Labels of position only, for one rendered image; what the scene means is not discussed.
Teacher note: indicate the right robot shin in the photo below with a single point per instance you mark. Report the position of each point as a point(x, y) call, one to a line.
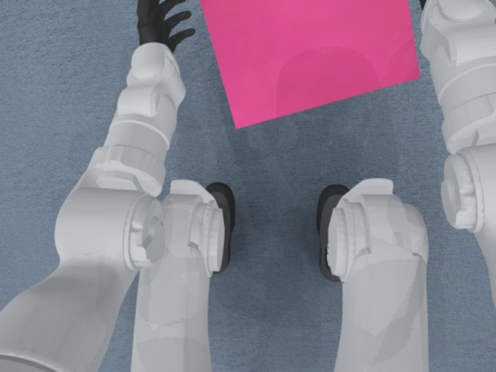
point(382, 186)

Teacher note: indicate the carton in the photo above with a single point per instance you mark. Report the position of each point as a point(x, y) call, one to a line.
point(278, 57)

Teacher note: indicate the right robot forearm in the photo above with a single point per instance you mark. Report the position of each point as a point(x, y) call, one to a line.
point(459, 40)

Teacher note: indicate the robot right upper arm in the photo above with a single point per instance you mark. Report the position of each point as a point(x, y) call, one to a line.
point(468, 194)

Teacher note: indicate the left robot forearm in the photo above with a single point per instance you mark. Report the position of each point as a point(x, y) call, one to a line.
point(139, 136)

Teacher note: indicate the left robot thigh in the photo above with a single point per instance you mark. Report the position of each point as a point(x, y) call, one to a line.
point(171, 323)

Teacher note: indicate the robot left hand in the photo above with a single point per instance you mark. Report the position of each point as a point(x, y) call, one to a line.
point(153, 28)

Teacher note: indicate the robot left upper arm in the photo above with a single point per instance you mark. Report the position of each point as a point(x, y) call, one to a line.
point(65, 322)

